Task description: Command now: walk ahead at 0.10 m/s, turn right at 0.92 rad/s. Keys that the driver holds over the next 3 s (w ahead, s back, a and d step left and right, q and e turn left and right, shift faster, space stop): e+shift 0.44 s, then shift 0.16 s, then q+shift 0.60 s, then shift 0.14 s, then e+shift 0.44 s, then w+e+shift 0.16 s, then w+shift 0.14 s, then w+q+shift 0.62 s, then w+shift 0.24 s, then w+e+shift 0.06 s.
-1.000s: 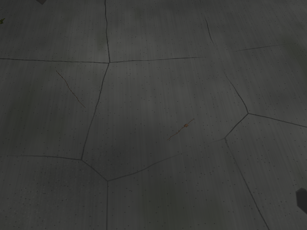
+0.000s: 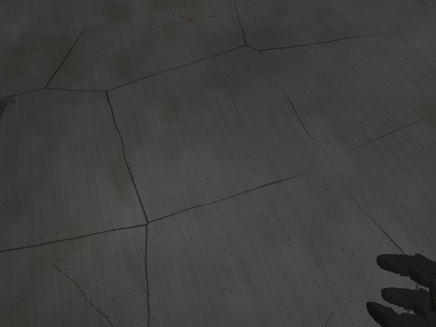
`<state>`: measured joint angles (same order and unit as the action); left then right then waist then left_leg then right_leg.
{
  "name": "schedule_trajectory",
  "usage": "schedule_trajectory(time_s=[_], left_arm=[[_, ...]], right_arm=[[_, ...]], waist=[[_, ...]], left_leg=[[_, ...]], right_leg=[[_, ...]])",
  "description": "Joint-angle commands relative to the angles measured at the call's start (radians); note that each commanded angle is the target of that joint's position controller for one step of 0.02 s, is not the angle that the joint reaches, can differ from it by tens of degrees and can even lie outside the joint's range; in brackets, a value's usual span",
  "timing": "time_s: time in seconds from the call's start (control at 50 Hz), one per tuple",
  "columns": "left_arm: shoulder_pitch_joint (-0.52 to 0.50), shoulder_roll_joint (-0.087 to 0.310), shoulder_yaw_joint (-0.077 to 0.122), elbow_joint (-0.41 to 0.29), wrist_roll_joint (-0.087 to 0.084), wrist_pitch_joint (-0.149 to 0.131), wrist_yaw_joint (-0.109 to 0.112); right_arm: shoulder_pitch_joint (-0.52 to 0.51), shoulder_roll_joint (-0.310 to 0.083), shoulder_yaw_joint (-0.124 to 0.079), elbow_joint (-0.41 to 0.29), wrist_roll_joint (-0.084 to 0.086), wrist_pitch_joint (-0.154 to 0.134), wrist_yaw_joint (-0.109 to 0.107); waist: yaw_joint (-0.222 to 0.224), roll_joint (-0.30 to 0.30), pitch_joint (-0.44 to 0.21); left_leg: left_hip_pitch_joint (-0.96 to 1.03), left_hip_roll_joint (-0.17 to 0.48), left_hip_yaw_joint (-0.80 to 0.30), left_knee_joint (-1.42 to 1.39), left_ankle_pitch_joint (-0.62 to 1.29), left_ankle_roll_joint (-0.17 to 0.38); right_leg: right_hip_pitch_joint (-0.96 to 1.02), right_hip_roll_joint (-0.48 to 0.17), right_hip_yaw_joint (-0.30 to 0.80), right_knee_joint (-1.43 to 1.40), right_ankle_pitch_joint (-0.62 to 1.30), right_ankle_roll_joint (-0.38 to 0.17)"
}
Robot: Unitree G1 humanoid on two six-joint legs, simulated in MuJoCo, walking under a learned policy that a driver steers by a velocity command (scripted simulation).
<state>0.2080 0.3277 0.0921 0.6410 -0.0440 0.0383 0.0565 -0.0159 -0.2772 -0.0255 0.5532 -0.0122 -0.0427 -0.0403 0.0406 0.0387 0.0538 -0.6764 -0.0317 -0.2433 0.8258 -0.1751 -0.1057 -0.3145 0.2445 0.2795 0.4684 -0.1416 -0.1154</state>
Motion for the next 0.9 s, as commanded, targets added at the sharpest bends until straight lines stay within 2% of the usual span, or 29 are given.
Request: schedule_trajectory(time_s=[0.02,0.08,0.12,0.14,0.16,0.18,0.2,0.22,0.24,0.26,0.3,0.34,0.38,0.4,0.44,0.52,0.56,0.58,0.6,0.62,0.64,0.66,0.68,0.7,0.72,0.76,0.78,0.84,0.9], left_arm=[[0.015,0.123,0.039,-0.081,0.008,0.011,0.016],[-0.028,0.118,0.039,-0.116,0.016,0.020,0.021],[-0.070,0.107,0.034,-0.139,0.013,0.024,0.015],[-0.031,0.062,0.017,-0.134,0.009,0.024,0.007],[0.063,-0.003,-0.005,-0.124,0.022,0.024,0.001],[0.106,0.089,0.015,-0.156,0.010,0.019,-0.013],[0.078,0.181,0.040,-0.138,0.015,0.015,-0.023],[0.047,0.212,0.051,-0.113,0.009,0.024,-0.026],[0.047,0.190,0.047,-0.093,0.006,0.038,-0.022],[0.045,0.156,0.033,-0.106,0.008,0.042,-0.023],[0.026,0.089,0.009,-0.125,0.006,0.039,-0.028],[-0.001,0.067,0.001,-0.143,0.005,0.034,-0.027],[-0.024,0.063,-0.001,-0.156,0.010,0.030,-0.028],[-0.007,0.065,0.001,-0.147,0.015,0.028,-0.037],[-0.009,0.054,-0.001,-0.148,0.017,0.027,-0.048],[0.013,0.046,-0.005,-0.133,0.028,0.026,-0.062],[0.079,0.042,-0.002,-0.104,0.033,0.022,-0.069],[0.138,0.051,0.005,-0.074,0.036,0.021,-0.070],[0.163,0.095,0.018,-0.063,0.036,0.020,-0.065],[0.136,0.185,0.025,-0.095,0.041,0.020,-0.048],[0.135,0.180,0.022,-0.109,0.092,-0.002,-0.051],[0.069,0.110,-0.002,-0.096,0.109,-0.026,-0.056],[-0.002,0.058,-0.017,-0.075,0.096,-0.041,-0.058],[-0.034,0.017,-0.031,-0.067,0.082,-0.053,-0.055],[-0.060,0.009,-0.036,-0.058,0.079,-0.060,-0.048],[-0.061,0.028,-0.030,-0.054,0.084,-0.059,-0.030],[-0.053,0.031,-0.029,-0.048,0.083,-0.053,-0.021],[-0.026,0.035,-0.025,-0.022,0.072,-0.032,0.002],[-0.044,0.045,-0.016,-0.015,0.076,-0.023,0.011]], right_arm=[[-0.051,-0.085,-0.035,-0.064,0.003,-0.022,0.004],[-0.021,-0.129,-0.055,-0.029,0.006,-0.049,0.022],[0.047,-0.134,-0.066,0.012,0.014,-0.058,0.029],[0.080,-0.122,-0.063,0.033,0.009,-0.054,0.027],[0.069,-0.154,-0.066,0.013,-0.004,-0.037,0.016],[0.125,-0.176,-0.069,0.017,-0.034,-0.023,0.016],[0.113,-0.144,-0.070,0.002,-0.022,-0.016,0.012],[0.081,-0.101,-0.059,-0.013,-0.013,-0.005,0.003],[0.065,-0.093,-0.052,-0.023,-0.006,0.013,-0.006],[0.048,-0.114,-0.054,-0.020,0.001,0.029,-0.019],[0.072,-0.127,-0.055,-0.001,-0.014,0.048,-0.035],[0.101,-0.131,-0.061,0.015,-0.018,0.058,-0.040],[0.113,-0.141,-0.069,0.028,-0.012,0.060,-0.039],[0.119,-0.131,-0.064,0.029,-0.011,0.064,-0.032],[0.102,-0.152,-0.074,0.037,-0.005,0.066,-0.022],[0.121,-0.180,-0.083,0.073,0.019,0.067,0.003],[0.113,-0.184,-0.083,0.089,0.043,0.066,0.004],[0.136,-0.167,-0.079,0.108,0.053,0.068,0.005],[0.184,-0.111,-0.065,0.126,0.043,0.066,0.013],[0.201,-0.030,-0.031,0.088,-0.019,0.059,0.033],[0.097,-0.105,-0.057,0.071,0.001,0.053,0.016],[0.085,-0.128,-0.065,0.093,0.031,0.060,0.008],[0.139,-0.106,-0.063,0.131,0.036,0.070,0.006],[0.188,-0.105,-0.066,0.182,0.033,0.082,0.001],[0.228,-0.119,-0.074,0.204,0.033,0.090,-0.003],[0.223,-0.164,-0.091,0.193,0.048,0.091,-0.006],[0.213,-0.167,-0.094,0.183,0.053,0.093,-0.007],[0.194,-0.132,-0.082,0.148,0.046,0.107,0.002],[0.181,-0.105,-0.072,0.109,0.038,0.111,0.016]], waist=[[0.006,-0.165,-0.180],[-0.014,-0.183,-0.173],[-0.046,-0.167,-0.169],[-0.042,-0.080,-0.199],[0.013,0.100,-0.243],[0.039,0.284,-0.274],[0.015,0.214,-0.252],[-0.004,0.116,-0.199],[-0.003,0.043,-0.171],[-0.001,0.029,-0.121],[-0.014,0.052,-0.094],[-0.038,0.095,-0.128],[-0.054,0.103,-0.159],[-0.058,0.113,-0.180],[-0.054,0.119,-0.182],[-0.052,0.127,-0.179],[-0.012,0.121,-0.179],[0.008,0.100,-0.174],[-0.004,-0.037,-0.152],[-0.054,-0.369,-0.153],[0.041,-0.287,-0.199],[0.012,-0.199,-0.147],[-0.032,-0.190,-0.115],[-0.038,-0.187,-0.102],[-0.052,-0.204,-0.084],[-0.045,-0.196,-0.068],[-0.036,-0.179,-0.062],[-0.017,-0.148,-0.050],[-0.011,-0.169,-0.048]], left_leg=[[0.062,-0.059,0.055,-0.112,0.046,0.005],[0.148,-0.052,0.010,-0.258,0.028,0.029],[0.307,-0.028,0.024,-0.420,0.112,0.057],[0.489,0.050,0.008,-0.502,0.269,0.103],[0.688,0.262,-0.172,-0.441,0.512,0.204],[0.704,0.464,-0.445,-0.469,0.540,0.374],[0.648,0.465,-0.456,-0.478,0.430,0.414],[0.595,0.379,-0.290,-0.470,0.301,0.364],[0.544,0.308,-0.174,-0.472,0.186,0.310],[0.475,0.272,-0.089,-0.497,0.152,0.288],[0.438,0.217,0.035,-0.535,0.177,0.287],[0.512,0.242,0.085,-0.547,0.206,0.316],[0.568,0.285,0.103,-0.553,0.197,0.340],[0.584,0.298,0.117,-0.537,0.202,0.349],[0.559,0.316,0.164,-0.541,0.177,0.346],[0.510,0.333,0.202,-0.525,0.163,0.346],[0.502,0.337,0.215,-0.456,0.195,0.305],[0.443,0.312,0.250,-0.392,0.172,0.257],[0.283,0.240,0.338,-0.227,0.010,0.162],[-0.013,0.104,0.409,0.064,-0.482,0.060],[-0.001,0.085,0.262,0.214,-0.506,0.055],[0.053,0.104,0.214,0.261,-0.409,0.071],[0.064,0.100,0.191,0.246,-0.320,0.078],[0.086,0.084,0.160,0.264,-0.247,0.066],[0.114,0.058,0.139,0.296,-0.190,0.051],[0.077,0.028,0.154,0.387,-0.160,0.022],[0.034,0.031,0.154,0.408,-0.161,0.009],[-0.053,0.067,0.158,0.361,-0.153,-0.024],[-0.032,0.106,0.209,0.255,-0.158,-0.041]], right_leg=[[0.161,-0.218,0.247,-0.025,0.249,-0.021],[0.199,-0.241,0.348,0.032,0.235,-0.015],[0.150,-0.195,0.342,0.119,0.133,0.010],[0.067,-0.130,0.267,0.253,-0.131,0.045],[-0.113,-0.028,0.129,0.468,-0.505,0.088],[-0.247,-0.021,0.032,0.645,-0.604,0.140],[-0.270,-0.110,-0.010,0.787,-0.524,0.192],[-0.287,-0.143,-0.036,0.839,-0.423,0.206],[-0.284,-0.162,-0.066,0.872,-0.351,0.212],[-0.294,-0.173,-0.118,0.882,-0.296,0.213],[-0.291,-0.199,-0.207,0.823,-0.241,0.214],[-0.312,-0.240,-0.244,0.759,-0.229,0.226],[-0.310,-0.286,-0.248,0.689,-0.227,0.231],[-0.297,-0.306,-0.247,0.665,-0.237,0.229],[-0.239,-0.325,-0.266,0.581,-0.237,0.212],[-0.066,-0.285,-0.322,0.338,-0.275,0.155],[0.034,-0.261,-0.340,0.114,-0.172,0.104],[0.139,-0.231,-0.350,-0.015,-0.090,0.070],[0.273,-0.309,-0.206,-0.094,0.028,0.023],[0.394,-0.592,0.128,-0.066,0.407,-0.097],[0.196,-0.697,0.171,-0.141,0.336,-0.245],[0.132,-0.607,0.054,-0.165,0.217,-0.191],[0.107,-0.538,-0.041,-0.166,0.146,-0.121],[0.109,-0.496,-0.118,-0.160,0.143,-0.078],[0.087,-0.481,-0.175,-0.161,0.198,-0.063],[0.124,-0.500,-0.209,-0.173,0.235,-0.075],[0.163,-0.520,-0.210,-0.173,0.231,-0.084],[0.278,-0.574,-0.209,-0.179,0.208,-0.106],[0.301,-0.569,-0.273,-0.176,0.214,-0.106]])
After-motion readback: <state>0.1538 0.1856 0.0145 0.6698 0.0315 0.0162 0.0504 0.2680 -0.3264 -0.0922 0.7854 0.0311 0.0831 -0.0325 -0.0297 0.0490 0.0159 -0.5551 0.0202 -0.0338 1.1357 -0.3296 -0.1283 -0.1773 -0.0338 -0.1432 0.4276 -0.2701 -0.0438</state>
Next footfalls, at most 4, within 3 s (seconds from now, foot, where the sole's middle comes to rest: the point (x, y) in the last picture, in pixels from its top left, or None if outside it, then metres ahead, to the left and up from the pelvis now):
0.16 left None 0.23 0.14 -0.77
0.60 right None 0.05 -0.07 -0.77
1.16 left None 0.17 0.16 -0.77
1.76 right None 0.15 -0.07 -0.77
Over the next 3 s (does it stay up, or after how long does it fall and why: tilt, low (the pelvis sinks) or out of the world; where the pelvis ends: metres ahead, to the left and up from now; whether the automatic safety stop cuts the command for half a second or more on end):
stays up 0.99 -0.25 0.00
